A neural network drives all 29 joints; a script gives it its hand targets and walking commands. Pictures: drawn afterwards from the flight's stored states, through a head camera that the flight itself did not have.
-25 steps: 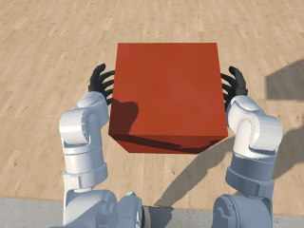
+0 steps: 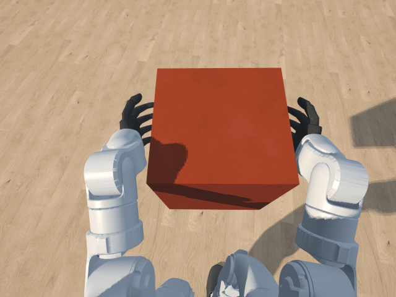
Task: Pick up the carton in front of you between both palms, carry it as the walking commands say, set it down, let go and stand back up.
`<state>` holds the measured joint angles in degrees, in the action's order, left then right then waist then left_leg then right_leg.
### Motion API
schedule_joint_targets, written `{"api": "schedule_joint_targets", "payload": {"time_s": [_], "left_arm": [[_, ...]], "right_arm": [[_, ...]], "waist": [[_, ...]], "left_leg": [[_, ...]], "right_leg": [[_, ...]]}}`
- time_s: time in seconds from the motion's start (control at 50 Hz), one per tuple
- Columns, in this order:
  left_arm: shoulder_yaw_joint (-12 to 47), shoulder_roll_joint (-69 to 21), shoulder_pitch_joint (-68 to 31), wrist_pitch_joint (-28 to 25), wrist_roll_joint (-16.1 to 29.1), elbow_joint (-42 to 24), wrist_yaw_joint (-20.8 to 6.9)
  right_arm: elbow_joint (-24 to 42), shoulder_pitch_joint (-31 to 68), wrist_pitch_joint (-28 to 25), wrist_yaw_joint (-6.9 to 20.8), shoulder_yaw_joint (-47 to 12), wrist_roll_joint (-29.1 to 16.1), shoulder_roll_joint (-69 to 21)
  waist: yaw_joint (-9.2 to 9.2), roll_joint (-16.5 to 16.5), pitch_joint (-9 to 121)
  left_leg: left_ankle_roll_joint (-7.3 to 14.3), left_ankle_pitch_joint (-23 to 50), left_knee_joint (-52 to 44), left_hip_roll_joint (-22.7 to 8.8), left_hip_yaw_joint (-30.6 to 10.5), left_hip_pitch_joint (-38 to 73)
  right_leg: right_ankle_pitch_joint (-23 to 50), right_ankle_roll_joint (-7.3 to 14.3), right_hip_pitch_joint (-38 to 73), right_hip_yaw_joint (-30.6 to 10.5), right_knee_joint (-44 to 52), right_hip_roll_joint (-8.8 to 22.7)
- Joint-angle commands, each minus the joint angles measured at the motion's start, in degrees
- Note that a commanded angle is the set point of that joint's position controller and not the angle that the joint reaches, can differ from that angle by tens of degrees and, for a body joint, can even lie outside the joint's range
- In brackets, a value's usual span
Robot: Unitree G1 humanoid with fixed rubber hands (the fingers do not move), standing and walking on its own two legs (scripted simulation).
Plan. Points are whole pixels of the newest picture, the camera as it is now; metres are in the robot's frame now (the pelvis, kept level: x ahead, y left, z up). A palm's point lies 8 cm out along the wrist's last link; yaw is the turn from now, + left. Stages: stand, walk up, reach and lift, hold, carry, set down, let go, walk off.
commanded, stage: carry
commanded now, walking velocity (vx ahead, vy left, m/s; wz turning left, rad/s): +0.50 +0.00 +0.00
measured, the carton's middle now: (216, 150) +0.38 +0.04 +0.05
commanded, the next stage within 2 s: none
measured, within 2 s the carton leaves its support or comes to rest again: neither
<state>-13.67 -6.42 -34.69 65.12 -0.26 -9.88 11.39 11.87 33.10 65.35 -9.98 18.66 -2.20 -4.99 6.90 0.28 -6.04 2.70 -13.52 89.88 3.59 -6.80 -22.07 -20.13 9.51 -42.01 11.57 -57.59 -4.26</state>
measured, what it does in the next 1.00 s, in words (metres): climbs: left foot, then right foot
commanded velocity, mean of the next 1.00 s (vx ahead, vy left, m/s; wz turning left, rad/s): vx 0.50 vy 0.00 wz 0.00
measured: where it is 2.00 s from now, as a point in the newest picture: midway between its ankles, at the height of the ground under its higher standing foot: (222, 89)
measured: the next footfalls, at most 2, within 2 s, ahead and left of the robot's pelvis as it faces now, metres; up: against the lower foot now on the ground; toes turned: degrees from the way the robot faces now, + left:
left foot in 0.32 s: +0.41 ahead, +0.11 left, +0.00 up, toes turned +7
right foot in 0.76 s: +0.67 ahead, -0.10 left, +0.00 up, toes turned -10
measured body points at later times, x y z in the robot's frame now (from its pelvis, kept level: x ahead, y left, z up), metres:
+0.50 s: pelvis +0.34 +0.05 +0.08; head +0.36 +0.05 +0.53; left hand +0.73 +0.16 +0.24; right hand +0.70 -0.14 +0.24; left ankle +0.37 +0.10 -0.66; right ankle +0.29 -0.07 -0.58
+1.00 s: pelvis +0.67 +0.00 +0.09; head +0.69 +0.00 +0.54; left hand +0.92 +0.17 +0.15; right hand +0.94 -0.13 +0.14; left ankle +0.72 +0.13 -0.62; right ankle +0.63 -0.09 -0.66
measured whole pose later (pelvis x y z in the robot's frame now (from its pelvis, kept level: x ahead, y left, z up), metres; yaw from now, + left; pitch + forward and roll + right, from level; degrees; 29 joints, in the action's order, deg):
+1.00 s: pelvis +0.67 +0.00 +0.09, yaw +2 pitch +6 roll +1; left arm -2.8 -7.3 -1.1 65.2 -2.7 -22.2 7.4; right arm 24.0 -0.5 64.7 -7.1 3.6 3.3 -7.4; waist 1.7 -0.2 5.0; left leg -1.6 -17.1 38.9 -3.4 6.1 -29.3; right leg -13.5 1.2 -10.6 11.4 -18.6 2.9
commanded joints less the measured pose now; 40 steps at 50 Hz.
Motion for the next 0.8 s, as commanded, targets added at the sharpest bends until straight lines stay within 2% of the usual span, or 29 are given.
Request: {"api": "schedule_joint_targets", "payload": {"time_s": [0.0, 0.02, 0.04, 0.06, 0.1, 0.12, 0.14, 0.2, 0.24, 0.26, 0.28, 0.3, 0.32, 0.34, 0.36, 0.4, 0.42, 0.46, 0.5, 0.54, 0.58, 0.62, 0.66, 0.7, 0.72, 0.74, 0.76, 0.78], "left_arm": [[44.5, -48.5, -43.9, -1.5, 21.7, -10.9, -4.3], [45.6, -50.0, -45.8, -1.7, 23.7, -10.2, -5.0], [46.8, -51.1, -46.8, -2.2, 25.3, -10.3, -5.6], [47.3, -51.1, -47.8, -2.5, 26.3, -10.5, -6.1], [46.3, -49.7, -46.4, -2.5, 26.9, -9.6, -6.3], [45.2, -48.4, -45.8, -2.2, 26.6, -9.6, -6.2], [43.9, -46.8, -45.2, -1.7, 26.1, -9.3, -6.0], [38.8, -42.6, -40.4, 0.8, 23.0, -2.6, -5.5], [34.6, -40.2, -37.3, 2.7, 19.7, 1.6, -4.9], [32.4, -38.8, -36.3, 3.7, 17.8, 2.9, -4.5], [30.1, -37.2, -35.7, 4.7, 15.5, 3.9, -3.9], [27.6, -35.1, -36.3, 5.7, 13.0, 4.8, -3.2], [25.2, -33.3, -37.0, 6.9, 11.0, 5.4, -2.5], [23.3, -32.2, -37.6, 7.8, 9.5, 6.5, -1.7], [21.7, -31.3, -38.9, 8.3, 8.0, 6.3, -0.9], [19.6, -33.6, -40.7, 8.6, 6.1, 7.2, -0.5], [19.1, -34.9, -40.2, 8.4, 4.9, 8.1, -0.6], [19.6, -38.4, -39.9, 7.8, 3.6, 9.0, -1.3], [20.9, -41.5, -37.0, 7.0, 2.7, 9.8, -2.0], [22.7, -44.9, -32.7, 6.2, 2.2, 9.4, -2.6], [25.7, -48.5, -26.9, 5.4, 2.2, 8.0, -3.7], [30.3, -52.4, -23.4, 4.3, 3.7, 4.5, -5.0], [35.9, -55.6, -20.9, 3.1, 6.4, -1.2, -6.4], [41.0, -57.2, -15.7, 2.0, 8.9, -6.1, -7.8], [43.4, -57.6, -13.8, 1.6, 9.8, -8.4, -8.6], [43.9, -58.0, -8.7, 1.5, 10.7, -8.8, -9.3], [44.1, -57.1, -7.8, 1.2, 11.7, -10.3, -9.7], [44.9, -58.8, -3.1, 0.8, 12.3, -10.3, -10.0]], "right_arm": [[3.3, 31.1, -0.9, 0.5, -30.7, -2.4, -37.1], [2.3, 31.5, -1.5, 0.5, -29.7, -1.2, -36.8], [2.1, 31.3, -2.0, 0.5, -28.9, -0.2, -36.5], [1.9, 30.8, -2.4, 0.5, -27.9, 0.6, -36.0], [0.9, 29.7, -2.4, 0.2, -28.1, 1.3, -34.9], [0.5, 29.0, -2.2, 0.0, -28.4, 1.4, -34.4], [0.3, 28.8, -1.8, -0.3, -29.1, 1.4, -34.1], [-1.2, 29.4, 0.7, -1.0, -29.0, 1.3, -30.3], [-1.6, 31.8, 3.0, -0.9, -29.9, -0.1, -30.4], [-1.9, 33.0, 4.1, -0.7, -30.4, -1.4, -30.8], [-2.4, 34.7, 5.2, -0.6, -31.0, -3.0, -31.2], [-3.2, 36.3, 6.1, -0.4, -31.3, -4.5, -31.9], [-4.0, 37.6, 6.9, -0.6, -31.0, -5.7, -31.0], [-4.6, 41.4, 7.3, -1.1, -31.5, -6.9, -31.2], [-4.7, 42.3, 7.7, -1.2, -31.7, -8.8, -33.4], [-4.1, 49.6, 7.5, 0.1, -34.4, -12.8, -39.9], [-4.5, 51.9, 7.2, 1.0, -35.6, -14.6, -43.3], [-4.5, 54.0, 6.3, 2.7, -37.2, -17.0, -48.7], [-5.4, 51.4, 5.7, 3.9, -37.3, -17.0, -51.6], [-6.2, 46.2, 5.2, 4.8, -37.4, -15.5, -54.2], [-6.1, 38.6, 4.6, 5.7, -37.9, -13.2, -56.3], [-5.1, 31.0, 3.8, 6.4, -38.6, -10.5, -57.4], [-1.7, 23.5, 2.5, 7.0, -40.1, -8.3, -57.4], [1.7, 14.2, 1.4, 7.5, -41.9, -6.3, -56.6], [3.5, 9.4, 1.0, 7.8, -43.4, -6.0, -56.3], [6.2, 7.5, 0.7, 8.0, -44.6, -6.5, -56.0], [6.7, 5.4, 1.2, 8.3, -46.1, -7.4, -58.9], [10.1, 3.5, 1.1, 8.8, -46.0, -7.8, -58.1]], "waist": [[0.12, -2.3, 38.8], [0.42, -0.7, 37.4], [-0.28, 0.9, 35.7], [-0.45, 3.5, 36.1], [-0.17, 1.8, 36.0], [0.32, 0.2, 35.9], [0.17, -1.6, 35.8], [-2.16, -7.3, 32.5], [-4.96, -9.5, 31.2], [-7.03, -9.4, 31.4], [-8.09, -8.7, 32.6], [-9.58, -6.7, 33.5], [-10.81, 2.4, 35.5], [-11.23, 13.9, 37.0], [-10.71, 9.1, 34.9], [-10.53, -0.8, 31.8], [-10.20, -1.4, 30.6], [-9.94, 1.9, 31.1], [-10.00, 4.0, 31.4], [-9.41, 4.5, 30.7], [-8.74, 6.4, 29.8], [-8.35, 8.0, 28.6], [-8.80, 9.0, 27.5], [-8.09, 9.1, 29.6], [-7.92, 8.0, 32.1], [-6.07, 5.3, 35.2], [-5.09, -8.9, 40.8], [-5.16, -16.4, 39.6]], "left_leg": [[0.8, -10.4, 10.7, -0.4, 0.0, -25.1], [0.7, -12.4, 6.2, -1.7, 1.3, -24.6], [0.5, -14.6, -0.8, -2.9, 3.1, -24.6], [0.6, -12.6, -9.2, -4.1, 3.2, -25.0], [0.8, -11.0, -24.4, -4.8, 4.7, -23.9], [0.7, -8.3, -30.7, -4.0, 6.2, -22.9], [0.7, -5.1, -36.9, -3.2, 7.4, -20.4], [0.4, 9.3, -53.4, -0.6, 13.9, -9.8], [0.2, 16.5, -61.0, 0.2, 16.5, 1.2], [0.7, 19.2, -65.0, 0.3, 17.6, 7.8], [1.1, 18.0, -66.7, 0.3, 18.1, 14.4], [2.4, 14.5, -64.8, -3.8, 12.9, 22.0], [5.4, 21.8, -60.8, -16.8, -4.4, 30.0], [14.7, 14.4, -67.8, -25.3, -26.2, 38.1], [15.3, 6.1, -70.3, -25.2, -28.6, 36.7], [12.1, 10.4, -70.7, -22.6, -19.9, 29.5], [10.9, 11.9, -71.7, -21.6, -15.7, 26.2], [9.5, 11.2, -73.8, -20.2, -10.3, 24.2], [9.6, 13.9, -75.1, -20.0, -6.5, 26.0], [8.3, 20.8, -74.9, -18.8, -1.8, 27.8], [6.1, 26.8, -74.1, -17.1, 3.1, 29.3], [4.2, 32.0, -73.1, -15.6, 7.5, 30.4], [3.0, 37.0, -71.0, -14.6, 10.8, 32.3], [1.1, 42.8, -62.8, -13.2, 15.2, 31.1], [-0.6, 40.7, -56.5, -12.4, 17.4, 25.1], [-2.3, 28.0, -47.6, -11.9, 17.6, 13.1], [-4.5, 10.1, -30.9, -7.0, 15.5, -4.6], [-4.7, -14.2, -22.8, -1.7, 12.0, -18.0]], "right_leg": [[25.1, 7.7, 51.3, -42.9, 27.9, 17.4], [27.3, 7.0, 50.8, -38.8, 29.2, 16.8], [30.1, 6.8, 50.1, -36.4, 30.1, 17.2], [34.9, 6.0, 51.5, -34.6, 28.9, 17.0], [42.2, 5.3, 52.9, -31.0, 29.4, 17.4], [46.4, 5.5, 53.5, -28.8, 30.0, 17.5], [47.5, 4.8, 52.6, -24.9, 30.1, 16.6], [47.3, 1.1, 46.3, -13.6, 31.2, 12.5], [52.1, -1.8, 42.1, -9.6, 29.8, 12.2], [52.8, -3.5, 40.3, -7.3, 25.7, 12.0], [49.2, -4.9, 38.6, -5.6, 21.0, 10.9], [38.8, -6.0, 32.7, -5.7, 13.5, 10.4], [17.7, -7.9, 22.8, -6.0, 1.3, 7.6], [-7.2, -9.4, 6.2, -8.8, -13.1, -1.1], [-8.9, -8.2, 0.4, -13.2, -18.1, 1.5], [-3.3, -7.5, 0.3, -14.2, -14.2, 5.6], [-1.6, -7.6, 1.6, -13.8, -10.8, 6.8], [0.2, -8.4, 4.2, -12.3, -4.7, 7.5], [1.0, -9.2, 4.3, -10.3, 1.9, 7.6], [4.4, -9.7, 4.9, -8.1, 10.8, 7.5], [8.4, -9.9, 6.8, -5.7, 18.8, 6.9], [12.9, -10.0, 9.5, -3.0, 25.7, 5.6], [17.7, -10.1, 12.3, -0.6, 31.6, 4.3], [21.4, -9.2, 23.2, 2.9, 37.8, 2.2], [21.7, -8.0, 34.2, 2.5, 37.7, 3.0], [17.4, -5.7, 47.3, -5.7, 35.7, 9.1], [16.9, 2.5, 62.8, -29.8, 35.6, 24.6], [21.7, 7.5, 67.6, -40.4, 39.5, 28.4]]}}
